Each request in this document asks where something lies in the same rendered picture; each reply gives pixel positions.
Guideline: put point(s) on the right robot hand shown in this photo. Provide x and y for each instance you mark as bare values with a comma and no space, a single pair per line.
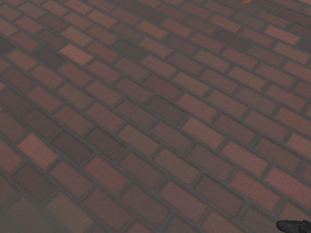
294,226

